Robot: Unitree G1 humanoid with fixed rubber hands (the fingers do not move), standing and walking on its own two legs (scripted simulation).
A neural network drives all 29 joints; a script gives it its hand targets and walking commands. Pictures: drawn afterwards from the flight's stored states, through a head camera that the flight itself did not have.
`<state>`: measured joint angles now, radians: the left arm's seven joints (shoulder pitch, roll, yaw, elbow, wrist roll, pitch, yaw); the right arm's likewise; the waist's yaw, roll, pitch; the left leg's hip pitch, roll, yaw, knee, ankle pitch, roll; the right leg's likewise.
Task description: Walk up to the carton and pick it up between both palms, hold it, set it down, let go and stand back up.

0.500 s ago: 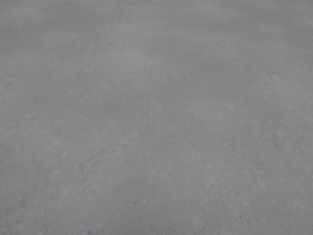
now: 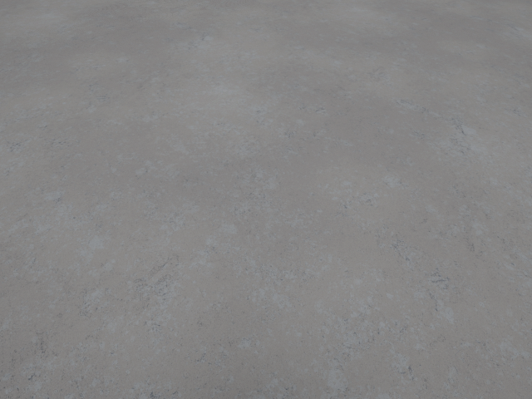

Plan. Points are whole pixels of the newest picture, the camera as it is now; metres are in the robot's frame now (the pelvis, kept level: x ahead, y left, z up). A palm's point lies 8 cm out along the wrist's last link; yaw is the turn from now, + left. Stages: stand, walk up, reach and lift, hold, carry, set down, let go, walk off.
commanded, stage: stand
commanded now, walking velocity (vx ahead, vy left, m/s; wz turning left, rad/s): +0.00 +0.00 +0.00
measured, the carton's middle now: out of the picture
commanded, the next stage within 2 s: walk up in 0.54 s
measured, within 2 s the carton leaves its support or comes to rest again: neither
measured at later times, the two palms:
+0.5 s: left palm out of the picture -0.03 +0.20 -0.15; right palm out of the picture -0.03 -0.20 -0.15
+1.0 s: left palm out of the picture +0.07 +0.21 -0.14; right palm out of the picture -0.05 -0.27 -0.18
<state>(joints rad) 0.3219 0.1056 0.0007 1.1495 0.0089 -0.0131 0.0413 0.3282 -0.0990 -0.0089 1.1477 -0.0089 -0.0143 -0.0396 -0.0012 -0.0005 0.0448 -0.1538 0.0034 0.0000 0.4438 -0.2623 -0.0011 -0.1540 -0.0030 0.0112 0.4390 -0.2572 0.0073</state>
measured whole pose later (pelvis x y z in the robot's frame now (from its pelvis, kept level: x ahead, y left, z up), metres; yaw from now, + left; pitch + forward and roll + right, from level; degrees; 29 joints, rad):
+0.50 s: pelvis +0.00 +0.00 +0.00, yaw +0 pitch -2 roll +0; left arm 0.32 0.11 0.00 1.15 0.01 -0.01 0.04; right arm 0.33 -0.10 -0.01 1.15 -0.01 -0.02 -0.04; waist 0.00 0.00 0.05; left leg -0.15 0.00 0.00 0.44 -0.27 0.00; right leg -0.15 0.00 0.01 0.44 -0.26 0.01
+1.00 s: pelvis -0.01 -0.02 -0.02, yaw -12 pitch -1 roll +3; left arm 0.22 0.18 0.09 0.98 0.03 0.04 0.01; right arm 0.27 -0.21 -0.08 1.03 -0.06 0.00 -0.09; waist 0.02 0.02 0.09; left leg -0.23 0.09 0.19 0.65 -0.38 -0.05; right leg -0.41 -0.05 -0.04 0.90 -0.51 0.01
